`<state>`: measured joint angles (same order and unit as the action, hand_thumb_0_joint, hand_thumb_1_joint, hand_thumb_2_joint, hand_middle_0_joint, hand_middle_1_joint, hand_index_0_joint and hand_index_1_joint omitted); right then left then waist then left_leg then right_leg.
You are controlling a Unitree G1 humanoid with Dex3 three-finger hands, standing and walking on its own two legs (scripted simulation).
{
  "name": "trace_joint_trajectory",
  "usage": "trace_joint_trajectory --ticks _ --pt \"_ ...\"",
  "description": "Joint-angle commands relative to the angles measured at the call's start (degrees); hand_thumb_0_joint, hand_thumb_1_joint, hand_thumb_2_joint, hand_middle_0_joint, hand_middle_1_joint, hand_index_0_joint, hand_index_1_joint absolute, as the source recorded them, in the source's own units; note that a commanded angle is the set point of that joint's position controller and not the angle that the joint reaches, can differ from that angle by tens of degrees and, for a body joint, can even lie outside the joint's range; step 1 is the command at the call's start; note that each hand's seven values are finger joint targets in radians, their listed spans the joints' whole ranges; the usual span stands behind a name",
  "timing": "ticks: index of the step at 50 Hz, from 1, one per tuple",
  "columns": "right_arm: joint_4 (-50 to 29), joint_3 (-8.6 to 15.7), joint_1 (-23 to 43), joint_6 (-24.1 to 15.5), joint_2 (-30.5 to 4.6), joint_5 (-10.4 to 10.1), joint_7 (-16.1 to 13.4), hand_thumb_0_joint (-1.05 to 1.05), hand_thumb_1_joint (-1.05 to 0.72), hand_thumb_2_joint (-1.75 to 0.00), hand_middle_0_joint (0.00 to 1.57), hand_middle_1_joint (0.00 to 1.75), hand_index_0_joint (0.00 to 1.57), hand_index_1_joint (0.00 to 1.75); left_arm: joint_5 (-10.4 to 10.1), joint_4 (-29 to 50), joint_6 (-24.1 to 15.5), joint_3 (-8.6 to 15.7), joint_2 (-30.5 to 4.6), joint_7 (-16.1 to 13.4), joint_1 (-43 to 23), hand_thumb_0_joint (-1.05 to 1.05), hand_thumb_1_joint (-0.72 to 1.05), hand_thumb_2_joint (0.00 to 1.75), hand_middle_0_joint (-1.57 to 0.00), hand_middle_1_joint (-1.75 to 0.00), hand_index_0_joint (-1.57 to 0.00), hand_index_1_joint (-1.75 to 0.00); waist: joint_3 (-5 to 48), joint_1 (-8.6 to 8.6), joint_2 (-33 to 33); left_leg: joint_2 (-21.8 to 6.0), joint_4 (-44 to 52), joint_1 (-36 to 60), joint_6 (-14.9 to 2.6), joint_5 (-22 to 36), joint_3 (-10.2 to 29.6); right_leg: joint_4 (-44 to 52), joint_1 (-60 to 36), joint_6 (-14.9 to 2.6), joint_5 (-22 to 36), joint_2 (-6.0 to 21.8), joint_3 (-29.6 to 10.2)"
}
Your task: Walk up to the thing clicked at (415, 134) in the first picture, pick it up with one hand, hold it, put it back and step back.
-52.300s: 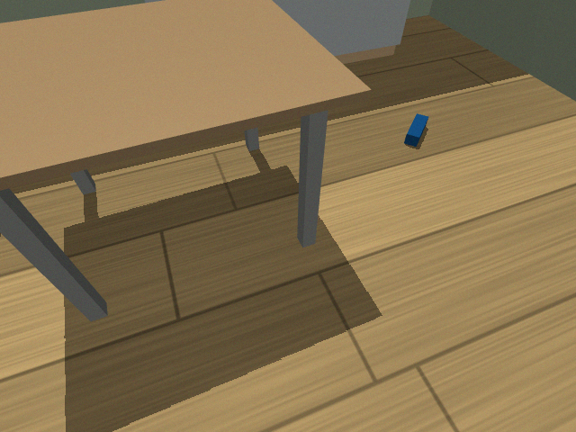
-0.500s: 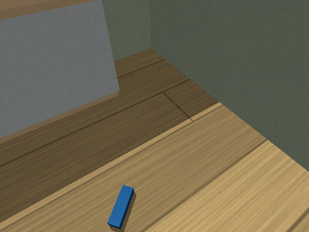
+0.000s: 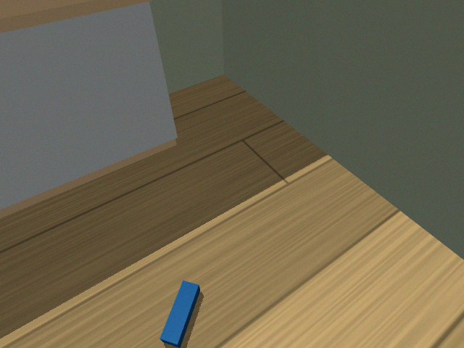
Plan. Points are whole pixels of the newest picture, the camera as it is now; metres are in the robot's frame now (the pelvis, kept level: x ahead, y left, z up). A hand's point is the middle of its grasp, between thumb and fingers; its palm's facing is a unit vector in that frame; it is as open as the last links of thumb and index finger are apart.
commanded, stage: stand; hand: left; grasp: from above
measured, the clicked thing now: (181, 312) +0.38 +0.24 -0.75
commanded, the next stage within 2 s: step back in 0.34 s
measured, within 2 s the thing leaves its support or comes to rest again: neither
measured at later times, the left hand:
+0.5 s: hand out of the picture +0.07 +0.27 -0.16, palm faces -0.02 -0.93 -0.37, open 7.3 cm
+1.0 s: hand out of the picture +0.01 +0.33 -0.18, palm faces -0.13 -0.93 -0.35, open 7.3 cm
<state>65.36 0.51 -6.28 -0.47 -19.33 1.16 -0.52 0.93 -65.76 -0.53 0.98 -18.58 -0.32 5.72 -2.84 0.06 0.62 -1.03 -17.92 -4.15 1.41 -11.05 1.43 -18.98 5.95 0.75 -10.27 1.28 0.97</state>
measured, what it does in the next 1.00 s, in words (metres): walks backwards: left foot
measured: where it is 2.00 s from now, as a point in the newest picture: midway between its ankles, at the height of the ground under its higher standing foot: outside the picture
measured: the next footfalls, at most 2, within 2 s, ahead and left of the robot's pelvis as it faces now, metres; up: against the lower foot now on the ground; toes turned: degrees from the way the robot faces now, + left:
left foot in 0.62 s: -0.04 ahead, +0.14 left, +0.00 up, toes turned -2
right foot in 1.10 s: -0.13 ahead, -0.04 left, +0.00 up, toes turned -2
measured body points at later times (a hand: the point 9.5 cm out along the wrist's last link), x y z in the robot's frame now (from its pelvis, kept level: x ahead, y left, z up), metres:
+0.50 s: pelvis -0.03 +0.01 -0.01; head +0.02 +0.00 +0.44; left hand +0.07 +0.32 -0.14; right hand +0.05 -0.31 -0.14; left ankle -0.03 +0.13 -0.73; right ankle +0.00 -0.13 -0.75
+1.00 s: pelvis -0.12 +0.08 -0.02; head -0.04 +0.09 +0.42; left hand +0.01 +0.37 -0.16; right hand -0.05 -0.24 -0.13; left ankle -0.08 +0.14 -0.75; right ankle -0.15 -0.06 -0.72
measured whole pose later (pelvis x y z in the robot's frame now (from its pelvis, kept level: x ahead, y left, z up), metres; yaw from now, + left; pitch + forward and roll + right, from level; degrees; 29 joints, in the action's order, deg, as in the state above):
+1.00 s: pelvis -0.12 +0.08 -0.02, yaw -5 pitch -2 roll +0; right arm 50.4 2.9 -7.4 1.1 -19.0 1.3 -1.9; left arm 1.0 -50.7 4.1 3.2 -21.8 -1.2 6.3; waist -12.3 1.3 -2.6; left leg 3.2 -32.4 -15.6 -5.3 -14.8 -4.5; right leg -48.3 17.9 0.5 -26.0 -3.6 -7.8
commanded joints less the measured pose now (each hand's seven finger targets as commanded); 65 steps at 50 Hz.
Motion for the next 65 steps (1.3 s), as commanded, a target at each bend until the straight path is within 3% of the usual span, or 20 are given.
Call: trace_joint_trajectory --ticks 1,16,17,20,23,24,27,30,31,32,34,35,38,47,51,55,57,59,60,65 --pt "-3.1 2.1 1.8 -1.2 -11.4 -0.3 -0.5 0.00 -0.90 -0.90 0.20 0.30 0.20 0.30 -0.3 3.3 -1.2 2.4 -12.1 -0.6 -1.9 0.00 0.90 0.90 -0.20 -0.30 -0.20 -0.30 3.1 -0.30 -1.5 -6.1 3.0 -1.2 -1.95 8.7 3.7 2.7 -0.9 -1.66 7.6 5.9 -4.3" --pt "-3.0 2.0 1.9 -1.2 -11.9 -0.4 -0.2 0.00 -0.90 -0.90 0.20 0.30 0.20 0.30 -0.3 4.0 -1.4 2.1 -12.6 -0.5 -1.7 0.00 0.90 0.90 -0.20 -0.30 -0.20 -0.30 3.4 -0.25 -0.7 -6.3 2.9 -1.2 -2.11 7.9 3.5 3.0 -0.5 -1.57 7.9 6.0 -4.8" --pt "-4.8 3.1 3.9 -0.1 -14.6 -0.7 0.1 0.00 -0.90 -0.90 0.20 0.30 0.20 0.30 -1.4 5.2 -0.8 4.6 -17.1 -0.7 -1.5 0.00 0.90 0.90 -0.20 -0.30 -0.20 -0.30 -2.7 -0.43 -2.0 -4.8 -4.0 -5.9 -3.41 15.3 3.8 -1.2 3.6 -2.19 18.9 5.8 -6.4" --pt "-6.7 3.2 1.8 0.9 -12.7 -1.6 0.1 0.00 -0.90 -0.90 0.20 0.30 0.20 0.30 -1.6 7.3 -0.4 5.4 -17.6 -1.2 0.1 0.00 0.90 0.90 -0.20 -0.30 -0.20 -0.30 2.1 -0.09 -5.3 -1.2 -13.6 -5.7 -2.99 12.6 0.2 -1.4 2.6 -6.79 25.9 9.4 -9.0" --pt "-8.3 4.2 -1.1 2.5 -12.3 -1.2 0.5 0.00 -0.90 -0.90 0.20 0.30 0.20 0.30 -0.3 11.6 0.0 6.0 -18.9 -1.4 -3.7 0.00 0.90 0.90 -0.20 -0.30 -0.20 -0.30 4.6 0.47 -11.7 4.3 -30.8 -10.0 -3.05 -16.9 -0.1 1.1 5.5 -14.65 22.2 18.2 -16.9" --pt "-9.1 4.5 -2.2 3.0 -12.9 -1.0 0.8 0.00 -0.90 -0.90 0.20 0.30 0.20 0.30 0.5 13.1 0.1 6.3 -19.1 -1.3 -4.5 0.00 0.90 0.90 -0.20 -0.30 -0.20 -0.30 5.4 0.75 -11.9 3.8 -35.7 -10.2 -3.75 -19.7 1.7 -0.1 7.5 -16.03 21.2 19.1 -16.7" --pt "-10.1 5.1 -5.3 2.8 -12.8 -1.7 1.1 0.00 -0.90 -0.90 0.20 0.30 0.20 0.30 0.9 15.8 0.8 5.6 -17.0 -1.4 -7.5 0.00 0.90 0.90 -0.20 -0.30 -0.20 -0.30 7.1 2.34 -11.9 2.1 -30.6 -10.3 -4.17 -17.2 2.4 -5.4 7.2 -13.31 22.1 15.6 -11.9" --pt "-10.8 5.2 -6.2 1.9 -12.6 -0.5 0.7 0.00 -0.90 -0.90 0.20 0.30 0.20 0.30 0.1 17.3 2.2 4.9 -16.3 -1.4 -7.0 0.00 0.90 0.90 -0.20 -0.30 -0.20 -0.30 6.3 2.63 -7.0 1.0 -9.4 -7.8 -3.07 2.6 0.3 -14.2 6.9 -7.82 16.3 9.7 -8.0" --pt "-11.5 5.9 -5.2 1.6 -14.8 0.4 0.4 0.00 -0.90 -0.90 0.20 0.30 0.20 0.30 -0.6 18.1 2.7 4.6 -14.3 -1.3 -6.0 0.00 0.90 0.90 -0.20 -0.30 -0.20 -0.30 5.8 1.93 1.5 -4.7 -3.9 -6.1 -4.03 15.2 8.3 -21.2 10.1 -5.02 8.7 3.7 -5.2" --pt "-11.9 7.0 -5.5 1.3 -18.8 1.2 0.2 0.00 -0.90 -0.90 0.20 0.30 0.20 0.30 -1.0 18.9 3.0 4.2 -12.3 -1.5 -6.3 0.00 0.90 0.90 -0.20 -0.30 -0.20 -0.30 5.0 1.87 10.9 -12.1 -3.2 -0.2 -6.30 32.1 18.8 -30.1 20.1 -2.90 -13.0 -5.3 -4.9" --pt "-13.8 7.1 -4.3 1.0 -20.5 0.9 -0.4 0.00 -0.90 -0.90 0.20 0.30 0.20 0.30 -0.6 18.2 3.7 4.3 -12.1 -2.4 -2.4 0.00 0.90 0.90 -0.20 -0.30 -0.20 -0.30 5.6 1.49 8.8 -17.5 -5.6 -1.0 -10.53 42.1 20.0 -39.5 22.3 -2.28 -26.9 -7.7 -11.5" --pt "-14.6 7.2 -2.7 1.1 -20.6 0.9 -0.5 0.00 -0.90 -0.90 0.20 0.30 0.20 0.30 -0.4 17.6 3.7 4.4 -12.8 -2.8 -3.2 0.00 0.90 0.90 -0.20 -0.30 -0.20 -0.30 5.2 1.90 9.8 -18.0 -3.7 -3.5 -10.22 38.0 21.7 -43.8 21.8 -2.31 -25.9 -8.1 -14.0" --pt "-16.2 6.1 2.0 0.6 -16.0 1.1 -1.7 0.00 -0.90 -0.90 0.20 0.30 0.20 0.30 -1.1 16.9 4.0 4.8 -14.0 -2.4 -0.5 0.00 0.90 0.90 -0.20 -0.30 -0.20 -0.30 4.4 -1.14 7.5 -10.7 -7.2 -0.2 -7.52 35.2 11.1 -48.3 24.3 -2.31 -16.7 -7.6 -14.6" --pt "-17.2 6.9 -6.1 0.8 -15.5 0.0 -2.5 0.00 -0.90 -0.90 0.20 0.30 0.20 0.30 -0.1 20.5 2.9 5.3 -12.8 -1.5 -0.2 0.00 0.90 0.90 -0.20 -0.30 -0.20 -0.30 5.9 3.12 5.5 -11.6 -9.6 9.8 -7.41 34.4 10.9 -28.2 20.6 -0.05 -16.3 -4.8 -8.6" --pt "-19.0 7.0 -2.2 0.8 -16.3 0.0 -1.9 0.00 -0.90 -0.90 0.20 0.30 0.20 0.30 0.4 19.2 2.8 5.7 -12.8 -1.1 3.9 0.00 0.90 0.90 -0.20 -0.30 -0.20 -0.30 6.7 1.21 7.0 -14.4 -7.7 2.1 -10.57 23.3 13.3 -21.4 12.8 -1.69 -14.7 -2.8 -5.2" --pt "-19.9 6.9 1.9 0.9 -17.0 -0.4 -1.3 0.00 -0.90 -0.90 0.20 0.30 0.20 0.30 1.1 17.5 2.5 6.5 -13.0 -0.4 8.9 0.00 0.90 0.90 -0.20 -0.30 -0.20 -0.30 6.0 -1.24 3.2 -15.1 -6.2 -11.8 -10.93 9.0 14.3 -17.2 2.2 -4.30 -8.1 -2.7 -5.1" --pt "-20.0 6.5 2.4 1.0 -15.6 -0.6 -1.1 0.00 -0.90 -0.90 0.20 0.30 0.20 0.30 1.3 18.0 2.3 7.1 -14.6 -0.2 10.0 0.00 0.90 0.90 -0.20 -0.30 -0.20 -0.30 5.4 -1.83 -4.1 -10.1 -11.9 -17.0 -7.51 2.3 10.3 -13.0 1.6 -8.04 -1.9 1.8 -12.4" --pt "-20.0 6.0 3.8 1.5 -12.8 -0.8 -1.1 0.00 -0.90 -0.90 0.20 0.30 0.20 0.30 1.2 21.1 1.8 7.9 -19.4 0.1 4.8 0.00 0.90 0.90 -0.20 -0.30 -0.20 -0.30 -0.4 -2.27 -17.7 6.6 -34.9 -18.0 -0.92 -19.6 -0.2 2.6 13.9 -17.94 -1.3 17.2 -31.6" --pt "-19.1 6.1 1.2 1.9 -13.3 -0.4 -1.2 0.00 -0.90 -0.90 0.20 0.30 0.20 0.30 1.5 23.1 1.5 7.7 -19.3 -0.2 1.6 0.00 0.90 0.90 -0.20 -0.30 -0.20 -0.30 -1.7 -1.37 -15.4 7.4 -44.8 -17.2 -0.44 -23.9 4.4 3.4 18.3 -19.82 0.5 19.7 -34.2" --pt "-16.1 5.3 -6.3 1.7 -13.8 -1.0 -1.0 0.00 -0.90 -0.90 0.20 0.30 0.20 0.30 1.3 25.7 1.6 7.2 -14.7 -1.0 -3.1 0.00 0.90 0.90 -0.20 -0.30 -0.20 -0.30 -0.2 0.80 -5.8 9.6 -51.9 -19.0 -0.44 -16.3 6.8 -2.5 13.6 -12.97 9.7 9.4 -16.4"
